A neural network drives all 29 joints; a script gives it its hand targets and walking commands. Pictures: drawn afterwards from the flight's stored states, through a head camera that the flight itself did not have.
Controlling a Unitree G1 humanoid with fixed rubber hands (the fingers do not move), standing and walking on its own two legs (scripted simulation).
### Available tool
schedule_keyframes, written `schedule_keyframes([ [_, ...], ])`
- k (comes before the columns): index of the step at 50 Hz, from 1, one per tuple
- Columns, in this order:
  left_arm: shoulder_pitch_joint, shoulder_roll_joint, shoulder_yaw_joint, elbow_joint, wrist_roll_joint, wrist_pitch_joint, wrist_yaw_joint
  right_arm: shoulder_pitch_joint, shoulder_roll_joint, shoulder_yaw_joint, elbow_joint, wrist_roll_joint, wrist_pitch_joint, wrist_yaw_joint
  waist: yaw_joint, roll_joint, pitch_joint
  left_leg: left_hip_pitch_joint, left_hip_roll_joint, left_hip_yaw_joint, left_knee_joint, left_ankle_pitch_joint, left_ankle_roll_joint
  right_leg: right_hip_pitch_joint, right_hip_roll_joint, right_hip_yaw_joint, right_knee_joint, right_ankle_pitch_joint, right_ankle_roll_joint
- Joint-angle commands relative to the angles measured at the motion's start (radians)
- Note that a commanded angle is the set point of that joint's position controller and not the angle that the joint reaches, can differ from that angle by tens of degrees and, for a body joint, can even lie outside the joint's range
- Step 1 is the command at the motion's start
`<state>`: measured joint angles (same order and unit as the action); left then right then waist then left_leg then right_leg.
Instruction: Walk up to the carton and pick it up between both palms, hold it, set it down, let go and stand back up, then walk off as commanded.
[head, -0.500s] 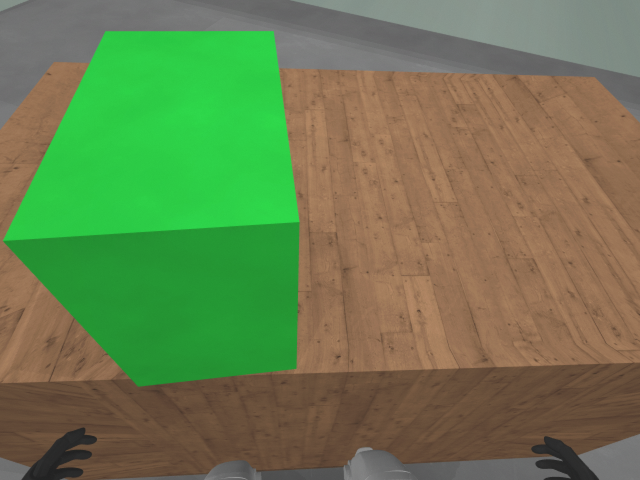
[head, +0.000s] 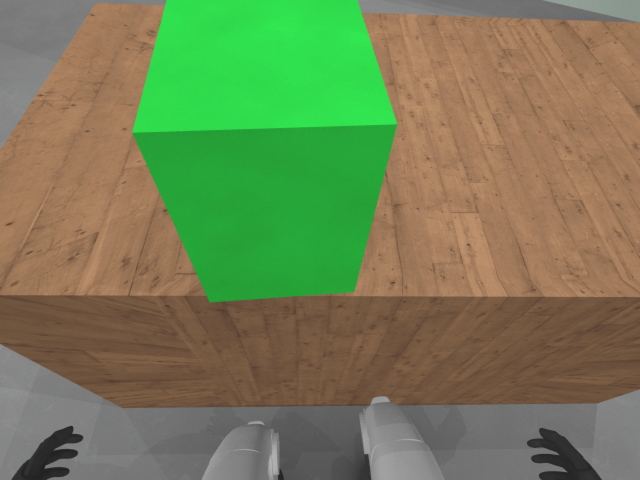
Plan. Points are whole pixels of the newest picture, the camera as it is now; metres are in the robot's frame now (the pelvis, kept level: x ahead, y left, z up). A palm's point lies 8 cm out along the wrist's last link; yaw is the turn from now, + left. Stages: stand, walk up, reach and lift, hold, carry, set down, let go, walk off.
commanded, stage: walk up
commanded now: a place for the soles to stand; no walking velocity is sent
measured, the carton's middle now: (273, 135) +0.47 +0.06 +0.14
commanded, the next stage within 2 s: none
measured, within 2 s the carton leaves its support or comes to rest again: neither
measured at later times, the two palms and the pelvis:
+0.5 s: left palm out of the picture +0.01 +0.39 -0.04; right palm out of the picture -0.06 -0.25 -0.09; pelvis -0.12 +0.07 +0.00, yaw -4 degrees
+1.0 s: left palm out of the picture +0.01 +0.40 -0.05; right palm out of the picture -0.03 -0.25 -0.06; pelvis -0.10 +0.08 +0.02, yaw -3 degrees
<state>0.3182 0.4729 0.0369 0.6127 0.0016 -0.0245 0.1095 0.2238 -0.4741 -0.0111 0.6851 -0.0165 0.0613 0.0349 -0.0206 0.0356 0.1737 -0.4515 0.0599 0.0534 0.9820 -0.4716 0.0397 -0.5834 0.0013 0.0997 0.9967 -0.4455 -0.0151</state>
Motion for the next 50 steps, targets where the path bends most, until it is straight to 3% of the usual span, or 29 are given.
schedule_keyframes([
  [1,0.064,0.198,0.078,0.056,-0.025,0.01,0.01,-0.064,-0.256,-0.14,-0.133,-0.02,-0.006,-0.01,0.002,0.111,-0.059,-0.06,0.217,-0.302,-0.551,0.243,0.169,-0.031,0.078,-0.023,0.344,-0.079,-0.019],
  [5,0.107,0.19,0.076,0.071,-0.02,0.005,0.0,-0.067,-0.189,-0.122,-0.148,-0.018,0.004,-0.01,0.002,0.164,-0.093,0.051,0.183,-0.215,-0.475,0.413,0.171,0.034,0.059,-0.101,0.215,-0.074,0.011],
  [8,0.102,0.195,0.076,0.051,-0.022,-0.005,-0.007,-0.004,-0.215,-0.128,-0.166,-0.022,0.017,-0.005,-0.031,0.198,-0.144,0.034,0.192,-0.224,-0.463,0.188,0.211,0.144,0.046,-0.174,0.069,-0.151,-0.018],
  [11,0.229,0.186,0.088,0.096,0.002,-0.017,-0.022,-0.078,-0.213,-0.133,-0.178,-0.006,0.021,-0.01,0.087,0.05,-0.124,-0.126,0.186,-0.164,-0.344,-0.025,0.154,0.372,0.023,-0.162,-0.273,-0.009,-0.064],
  [12,0.273,0.21,0.097,0.106,0.015,-0.019,-0.024,-0.044,-0.206,-0.129,-0.162,-0.003,0.024,-0.018,0.091,-0.007,-0.104,-0.245,0.145,-0.148,-0.276,-0.262,0.073,0.46,0.009,-0.055,-0.346,-0.13,-0.104],
  [13,0.243,0.284,0.119,0.075,0.036,-0.026,-0.026,-0.055,-0.129,-0.112,-0.172,0.006,0.019,-0.014,0.116,-0.292,-0.071,-0.449,0.018,-0.064,0.084,-0.22,0.003,0.427,-0.261,0.478,-0.555,-0.35,-0.21],
  [14,0.105,0.349,0.141,0.015,0.029,-0.031,-0.028,-0.078,-0.193,-0.119,-0.175,-0.001,0.017,-0.027,0.085,-0.208,0.008,-0.352,-0.031,-0.215,0.247,-0.101,-0.015,0.174,-0.38,0.647,-0.664,-0.341,-0.266],
  [15,0.002,0.369,0.132,-0.018,0.03,-0.039,-0.017,-0.097,-0.222,-0.134,-0.142,0.001,0.007,-0.032,0.064,-0.175,0.039,-0.249,-0.035,-0.315,0.331,-0.018,-0.012,0.017,-0.403,0.662,-0.686,-0.319,-0.305],
  [17,-0.117,0.283,0.107,-0.015,0.041,-0.053,-0.013,-0.018,-0.225,-0.141,-0.082,0.015,-0.005,-0.025,0.006,-0.086,0.061,-0.098,-0.057,-0.271,0.357,0.086,-0.028,-0.073,-0.28,0.465,-0.651,-0.28,-0.223],
  [18,-0.145,0.239,0.094,-0.022,0.037,-0.051,-0.029,0.069,-0.191,-0.133,-0.061,0.031,-0.011,-0.019,-0.013,-0.152,0.038,-0.028,-0.087,-0.235,0.295,0.103,-0.035,-0.098,-0.207,0.305,-0.61,-0.192,-0.185],
  [21,-0.084,0.235,0.098,-0.02,0.058,-0.04,-0.064,0.053,-0.176,-0.111,-0.046,0.021,-0.05,-0.009,0.034,-0.231,-0.079,0.079,-0.059,-0.058,-0.076,-0.022,-0.032,0.066,-0.14,0.235,-0.542,-0.206,-0.183],
  [22,-0.095,0.256,0.096,-0.035,0.059,-0.028,-0.077,0.086,-0.162,-0.102,-0.02,0.022,-0.067,-0.011,0.029,-0.271,-0.113,0.161,-0.067,-0.012,-0.197,0.015,-0.016,0.036,-0.118,0.191,-0.509,-0.218,-0.17],
  [23,-0.103,0.237,0.102,-0.031,0.052,-0.017,-0.076,0.201,-0.167,-0.109,-0.004,0.023,-0.084,-0.02,-0.03,-0.204,-0.143,0.252,-0.07,0.0,-0.363,0.032,-0.009,0.062,-0.099,0.103,-0.368,-0.189,-0.141],
  [24,-0.052,0.183,0.095,-0.005,0.045,-0.002,-0.075,0.254,-0.169,-0.115,0.037,0.007,-0.104,-0.03,-0.04,-0.066,-0.182,0.336,-0.095,-0.073,-0.415,-0.002,-0.006,0.028,-0.072,0.062,-0.166,-0.145,-0.124],
  [26,-0.044,0.121,0.057,-0.028,0.014,-0.001,-0.081,0.188,-0.307,-0.131,-0.012,0.0,-0.126,-0.05,-0.018,0.128,-0.121,0.211,0.233,-0.761,-0.646,-0.206,0.158,-0.162,0.03,-0.07,0.078,-0.139,-0.036],
  [27,-0.098,0.214,0.082,-0.037,0.033,-0.016,-0.079,0.151,-0.355,-0.146,-0.021,0.006,-0.129,-0.052,-0.01,0.032,-0.044,0.064,0.29,-0.916,-0.69,-0.275,0.253,-0.113,-0.017,-0.015,0.083,-0.161,-0.03],
  [29,-0.043,0.19,0.094,0.016,0.025,-0.014,-0.102,0.054,-0.294,-0.129,-0.048,-0.017,-0.132,-0.055,0.034,0.021,-0.023,-0.111,0.188,-0.638,-0.64,-0.393,0.189,0.09,-0.015,-0.031,-0.009,-0.099,-0.039],
  [30,0.02,0.196,0.099,0.023,0.022,-0.015,-0.106,0.047,-0.275,-0.118,-0.066,-0.011,-0.126,-0.056,0.044,0.114,-0.024,-0.184,0.131,-0.545,-0.629,-0.37,0.156,0.177,0.004,-0.075,-0.049,-0.052,-0.035],
  [34,0.173,0.154,0.097,0.069,0.023,-0.008,-0.114,0.015,-0.27,-0.105,-0.063,-0.007,-0.109,-0.045,0.128,0.15,-0.077,-0.274,0.089,-0.399,-0.557,-0.318,0.103,0.408,0.027,-0.118,-0.225,-0.032,-0.073],
  [35,0.178,0.197,0.097,0.068,0.034,-0.024,-0.103,0.008,-0.189,-0.094,-0.063,0.009,-0.107,-0.046,0.135,-0.038,-0.075,-0.367,0.014,-0.34,-0.363,-0.292,0.055,0.459,-0.041,0.057,-0.404,-0.194,-0.097],
  [36,0.237,0.263,0.112,0.085,0.049,-0.031,-0.1,-0.004,-0.145,-0.071,-0.083,0.008,-0.105,-0.053,0.154,-0.222,-0.05,-0.428,-0.092,-0.186,-0.019,-0.189,0.018,0.461,-0.191,0.373,-0.634,-0.444,-0.123],
  [37,0.171,0.312,0.121,0.043,0.045,-0.042,-0.092,-0.007,-0.172,-0.087,-0.081,-0.003,-0.102,-0.057,0.139,-0.15,0.002,-0.47,-0.132,-0.151,0.124,-0.096,-0.017,0.391,-0.331,0.657,-0.761,-0.532,-0.184],
  [38,0.132,0.346,0.132,0.029,0.04,-0.046,-0.085,-0.012,-0.212,-0.091,-0.067,-0.003,-0.113,-0.062,0.12,-0.038,0.008,-0.405,-0.087,-0.24,0.095,-0.084,-0.004,0.356,-0.376,0.733,-0.745,-0.379,-0.226],
  [42,-0.082,0.266,0.095,0.007,0.035,-0.026,-0.103,0.17,-0.181,-0.108,0.02,0.02,-0.127,-0.052,-0.022,-0.194,-0.074,0.151,-0.056,-0.019,-0.169,0.093,0.016,0.045,-0.186,0.215,-0.536,-0.046,-0.176],
  [44,-0.097,0.164,0.076,-0.006,0.025,-0.014,-0.107,0.236,-0.142,-0.094,0.021,0.022,-0.156,-0.056,-0.068,-0.069,-0.149,0.344,-0.072,-0.065,-0.405,0.163,0.026,0.017,-0.095,0.043,-0.263,0.239,-0.108],
  [45,-0.047,0.116,0.067,-0.006,0.009,-0.013,-0.107,0.297,-0.197,-0.104,0.018,-0.002,-0.169,-0.065,-0.074,0.088,-0.22,0.411,0.051,-0.368,-0.527,0.105,0.07,-0.022,-0.035,-0.01,-0.008,0.273,-0.06],
  [46,0.004,0.093,0.057,-0.025,0.007,-0.015,-0.102,0.242,-0.272,-0.117,-0.007,-0.005,-0.164,-0.067,-0.026,0.158,-0.207,0.433,0.221,-0.671,-0.555,0.229,0.168,-0.153,0.032,-0.09,0.061,-0.068,-0.01],
  [47,-0.053,0.186,0.08,-0.011,0.017,-0.014,-0.09,0.227,-0.304,-0.122,-0.006,0.005,-0.161,-0.06,-0.047,0.103,-0.183,0.402,0.298,-0.787,-0.511,0.397,0.287,-0.16,-0.005,-0.018,0.041,-0.223,-0.017],
  [50,0.026,0.155,0.072,0.007,0.006,-0.027,-0.099,0.086,-0.241,-0.089,-0.054,0.015,-0.156,-0.065,0.037,0.018,-0.195,0.239,0.204,-0.477,-0.379,0.585,0.211,0.074,-0.051,-0.05,-0.204,-0.093,-0.038],
])
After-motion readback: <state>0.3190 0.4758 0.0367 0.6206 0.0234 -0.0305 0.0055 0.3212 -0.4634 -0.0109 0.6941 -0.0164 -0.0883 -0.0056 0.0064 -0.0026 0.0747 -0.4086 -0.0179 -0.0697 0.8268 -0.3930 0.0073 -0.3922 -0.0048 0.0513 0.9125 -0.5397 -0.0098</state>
